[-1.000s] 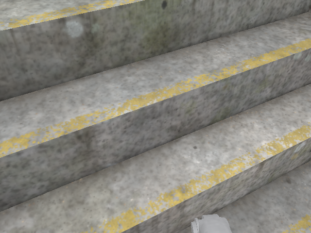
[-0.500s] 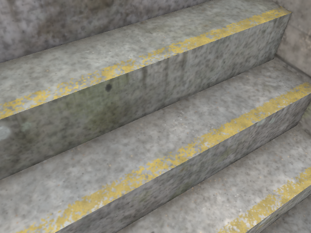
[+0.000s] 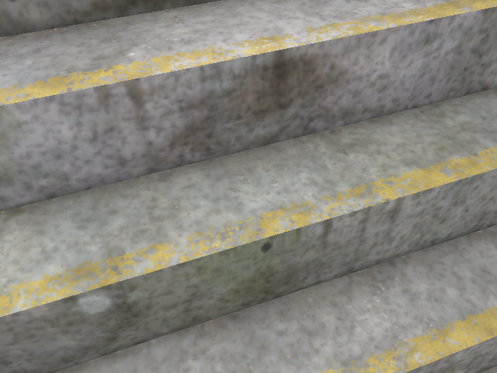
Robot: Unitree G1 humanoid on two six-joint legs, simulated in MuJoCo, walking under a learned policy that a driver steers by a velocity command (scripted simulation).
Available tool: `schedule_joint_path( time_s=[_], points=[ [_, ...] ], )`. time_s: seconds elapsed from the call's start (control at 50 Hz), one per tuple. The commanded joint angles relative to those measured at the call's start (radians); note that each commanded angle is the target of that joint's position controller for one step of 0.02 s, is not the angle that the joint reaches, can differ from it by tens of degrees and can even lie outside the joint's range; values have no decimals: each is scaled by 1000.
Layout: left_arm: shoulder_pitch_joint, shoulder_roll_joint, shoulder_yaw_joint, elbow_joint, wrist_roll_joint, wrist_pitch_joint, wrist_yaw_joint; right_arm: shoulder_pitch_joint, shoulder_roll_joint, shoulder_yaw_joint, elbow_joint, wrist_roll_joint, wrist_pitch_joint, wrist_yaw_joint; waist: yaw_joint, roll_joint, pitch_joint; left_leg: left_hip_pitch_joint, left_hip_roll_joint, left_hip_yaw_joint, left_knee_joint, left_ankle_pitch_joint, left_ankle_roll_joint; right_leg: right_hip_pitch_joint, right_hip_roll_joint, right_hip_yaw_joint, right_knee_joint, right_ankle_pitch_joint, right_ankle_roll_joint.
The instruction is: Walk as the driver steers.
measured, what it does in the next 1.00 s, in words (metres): climbs, turning left: right foot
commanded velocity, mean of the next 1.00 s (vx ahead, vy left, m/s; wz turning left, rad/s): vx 0.06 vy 0.00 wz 0.53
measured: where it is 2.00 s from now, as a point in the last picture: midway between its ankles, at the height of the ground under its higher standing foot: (30, 333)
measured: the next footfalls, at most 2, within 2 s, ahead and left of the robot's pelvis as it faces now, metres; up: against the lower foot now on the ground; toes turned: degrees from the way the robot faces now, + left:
right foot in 0.52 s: +0.19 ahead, -0.10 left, +0.22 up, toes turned +17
left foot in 1.04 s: +0.09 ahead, +0.18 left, +0.22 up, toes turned +32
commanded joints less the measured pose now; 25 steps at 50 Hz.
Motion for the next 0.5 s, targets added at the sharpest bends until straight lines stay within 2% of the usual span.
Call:
schedule_joint_path(
  time_s=[0.02, 0.04, 0.06, 0.08, 0.1, 0.12, 0.14, 0.16, 0.18, 0.2, 0.22, 0.24, 0.26, 0.28, 0.3, 0.32, 0.34, 0.38, 0.4, 0.42, 0.44, 0.46, 0.48, 0.5],
  points=[
    [-12, 223, 68, -58, 16, 10, 21, 99, -102, -26, -65, 7, -28, -18, -48, -5, -96, 301, -51, -171, -334, 281, 132, -101, -90, 120, 239, 1187, -139],
    [-113, 225, 76, -81, 32, 31, 18, 217, -127, -33, -38, -22, -33, -34, -106, 93, -100, 492, -5, -353, -499, 330, 197, -380, 1, 142, 392, 602, -65],
    [-174, 129, 61, -142, 7, 52, 6, 346, -172, -43, -5, -76, -36, -40, -120, 236, -139, 479, 99, -648, -739, 264, 241, -485, 95, 256, 730, 185, -4],
    [-175, 57, 42, -133, -48, 66, 2, 420, -172, -44, 32, -85, -40, -36, -141, 264, -114, 490, 138, -806, -837, 137, 234, -620, 155, 439, 1076, 192, 7],
    [-182, 6, 21, -102, -63, 63, 4, 471, -123, -32, 76, -91, -29, -18, -168, 270, -42, 522, 133, -773, -839, 177, 226, -811, 259, 586, 1258, 234, -40],
    [-182, 13, 23, -107, -57, 42, 19, 421, -117, -34, 97, -62, -37, 0, -119, 260, -14, 540, 130, -757, -828, 235, 217, -923, 309, 647, 1400, 191, -54],
    [-186, 8, 11, -124, -46, 15, 44, 334, -105, -34, 115, -35, -66, 9, -55, 206, 4, 516, 112, -710, -805, 286, 206, -973, 305, 642, 1462, 156, -54],
    [-147, -118, -20, -232, 23, 15, 84, 111, -25, -53, 75, 3, -78, -101, 87, 52, 61, 428, 83, -699, -864, 120, 153, -731, 247, 441, 1429, 112, 46],
    [-124, -97, -16, -218, 19, 27, 98, 37, -17, -40, 59, 0, -92, -132, 121, -13, 107, 328, 77, -638, -843, 157, 154, -737, 261, 415, 1482, 122, 84],
    [-143, -85, -17, -253, 6, 40, 117, 57, -16, -43, 73, -16, -106, -137, 101, 48, 109, 335, 63, -653, -866, 129, 164, -779, 266, 412, 1609, 86, 95],
    [-136, -74, -14, -268, -1, 52, 126, 56, -16, -47, 71, -15, -117, -138, 98, 61, 129, 358, 64, -630, -878, 169, 163, -814, 251, 417, 1623, 95, 101],
    [-123, 103, 11, -211, -103, 45, 93, -51, 2, -5, -23, -38, -137, -53, 47, 239, 9, 344, 64, -542, -903, 266, 146, -956, 249, 630, 1477, -9, 84],
    [-154, 134, 26, -220, -84, 35, 92, 4, 0, -11, -34, -42, -146, -44, 4, 159, -29, 398, 97, -547, -864, 435, 173, -934, 239, 565, 1459, -39, 119],
    [-214, 130, 18, -260, -51, 44, 113, 83, -24, -6, -33, -57, -137, -35, -9, 50, -85, 439, 108, -599, -859, 523, 181, -972, 210, 551, 1319, -10, 173],
    [-230, 93, 15, -265, -36, 49, 125, 123, -48, -14, -33, -57, -130, -33, -12, 65, -111, 498, 122, -623, -845, 580, 188, -990, 204, 529, 1292, -5, 191],
    [-211, 63, 7, -250, -30, 47, 137, 137, -51, -16, -45, -52, -132, -34, -18, 102, -118, 521, 130, -632, -836, 564, 196, -1007, 200, 525, 1290, 29, 200],
    [-253, 52, 10, -276, -38, 55, 139, 113, -60, -30, -63, -39, -137, -13, -13, 99, -88, 511, 168, -663, -955, 569, 206, -957, 182, 456, 1233, -118, 214],
    [-238, 34, 11, -280, -24, 71, 125, 89, -63, -38, -89, -19, -150, -15, -5, 123, -62, 404, 103, -613, -980, 406, 182, -770, 180, 404, 1055, -63, 230],
    [-213, 26, 15, -283, -17, 76, 114, 28, -73, -46, -111, -4, -164, -15, 31, 130, -29, 301, 71, -519, -1001, 384, 159, -595, 184, 310, 930, -86, 229],
    [-211, 26, 26, -294, -13, 71, 110, 28, -77, -45, -126, -2, -188, -22, 40, 172, -2, 259, 71, -533, -966, 390, 150, -481, 182, 325, 877, -80, 237],
    [-211, 12, 26, -306, -10, 75, 111, 37, -75, -47, -121, -5, -197, -29, 40, 190, 3, 291, 80, -553, -971, 460, 162, -440, 201, 331, 801, -110, 244],
    [-223, 3, 22, -332, -10, 79, 110, 41, -88, -55, -132, -7, -197, -36, 33, 201, 29, 389, 112, -610, -944, 495, 191, -468, 217, 338, 673, -187, 245],
    [-243, -17, 16, -355, -16, 77, 113, 57, -87, -59, -134, 1, -195, -37, 19, 211, 33, 494, 131, -647, -923, 541, 208, -480, 225, 354, 528, -230, 245],
    [-241, -36, 9, -376, -35, 71, 116, 70, -83, -66, -125, 11, -187, -35, 29, 209, 25, 592, 132, -658, -885, 602, 217, -460, 233, 353, 307, -219, 242]
  ],
)
Velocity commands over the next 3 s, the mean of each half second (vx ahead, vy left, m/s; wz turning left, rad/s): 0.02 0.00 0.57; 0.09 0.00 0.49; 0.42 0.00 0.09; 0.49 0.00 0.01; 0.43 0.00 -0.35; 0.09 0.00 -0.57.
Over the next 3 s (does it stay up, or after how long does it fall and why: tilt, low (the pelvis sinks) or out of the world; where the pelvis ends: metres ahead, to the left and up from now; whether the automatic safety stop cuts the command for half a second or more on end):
stays up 0.67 0.60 0.82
